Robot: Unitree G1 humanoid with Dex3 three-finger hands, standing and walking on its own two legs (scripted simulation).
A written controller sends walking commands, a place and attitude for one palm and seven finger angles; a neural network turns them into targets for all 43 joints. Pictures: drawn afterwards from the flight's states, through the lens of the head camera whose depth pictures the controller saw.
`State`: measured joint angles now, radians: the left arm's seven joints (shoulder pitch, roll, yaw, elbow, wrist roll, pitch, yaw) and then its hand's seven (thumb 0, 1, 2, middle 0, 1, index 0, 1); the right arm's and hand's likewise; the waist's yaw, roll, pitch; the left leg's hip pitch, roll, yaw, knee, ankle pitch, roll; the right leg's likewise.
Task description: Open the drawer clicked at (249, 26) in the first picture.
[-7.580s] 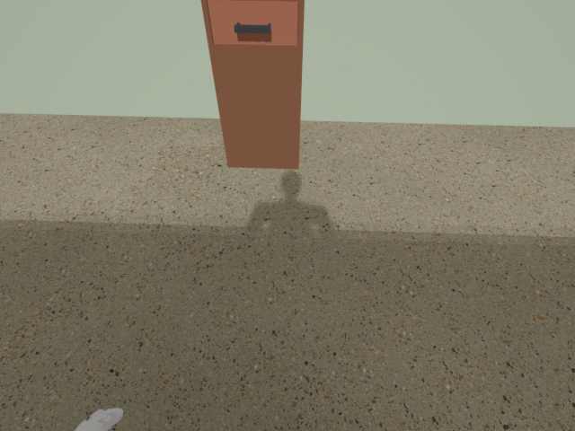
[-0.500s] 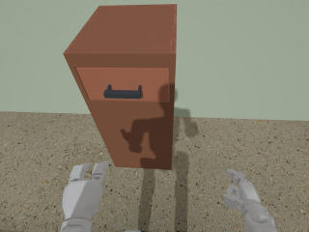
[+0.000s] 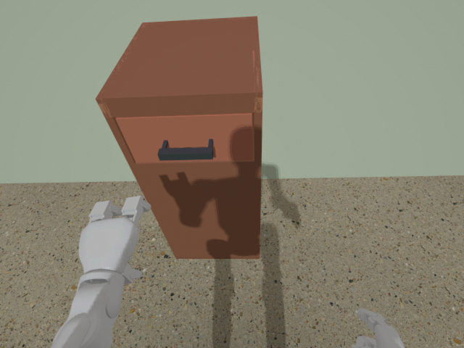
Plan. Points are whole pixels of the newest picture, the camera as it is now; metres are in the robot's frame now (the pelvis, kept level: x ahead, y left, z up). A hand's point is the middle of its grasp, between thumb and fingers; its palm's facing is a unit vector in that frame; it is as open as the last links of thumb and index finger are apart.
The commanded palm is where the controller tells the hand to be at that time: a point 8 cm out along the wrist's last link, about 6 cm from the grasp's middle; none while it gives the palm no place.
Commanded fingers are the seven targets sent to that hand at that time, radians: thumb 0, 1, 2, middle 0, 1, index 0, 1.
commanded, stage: raise the hand with hooked fingers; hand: left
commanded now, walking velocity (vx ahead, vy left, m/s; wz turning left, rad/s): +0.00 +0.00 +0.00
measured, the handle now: (187, 148) +0.57 +0.19 -0.02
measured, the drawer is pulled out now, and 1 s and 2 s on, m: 0.00 0.00 0.00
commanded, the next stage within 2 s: move the hooked fingers above the handle in 0.86 s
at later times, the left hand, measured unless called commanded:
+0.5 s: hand (102, 194) +0.33 +0.27 +0.10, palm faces +0.07 -0.07 -1.00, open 13.8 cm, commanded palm +0.30 +0.26 +0.15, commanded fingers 0.00 -0.50 0.30 -0.30 -1.20 -0.30 -1.20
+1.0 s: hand (104, 198) +0.32 +0.26 +0.10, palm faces +0.07 -0.07 -0.99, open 13.8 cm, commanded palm +0.30 +0.25 +0.15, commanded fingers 0.00 -0.50 0.30 -0.30 -1.20 -0.30 -1.20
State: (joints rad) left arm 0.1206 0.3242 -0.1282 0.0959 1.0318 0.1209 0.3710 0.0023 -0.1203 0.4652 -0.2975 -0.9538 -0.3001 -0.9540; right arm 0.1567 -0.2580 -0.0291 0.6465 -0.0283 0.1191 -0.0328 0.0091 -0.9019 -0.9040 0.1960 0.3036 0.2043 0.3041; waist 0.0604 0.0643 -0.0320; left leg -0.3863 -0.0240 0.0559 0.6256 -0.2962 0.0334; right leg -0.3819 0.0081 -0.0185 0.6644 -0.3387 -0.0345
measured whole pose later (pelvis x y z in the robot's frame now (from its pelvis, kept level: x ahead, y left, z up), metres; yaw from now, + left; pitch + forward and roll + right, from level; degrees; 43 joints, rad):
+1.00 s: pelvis +0.02 +0.01 +0.02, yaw +2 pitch +3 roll +0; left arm -0.11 0.44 -0.07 0.10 0.93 0.11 0.13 0.00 -0.49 0.30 -0.32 -1.20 -0.32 -1.20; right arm 0.11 -0.25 -0.01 0.66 0.01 0.15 -0.02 0.01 -0.90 -0.90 0.20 0.30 0.20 0.30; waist 0.08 0.09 -0.01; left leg -0.28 -0.04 0.03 0.47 -0.24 0.04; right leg -0.25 0.00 -0.04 0.49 -0.28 -0.02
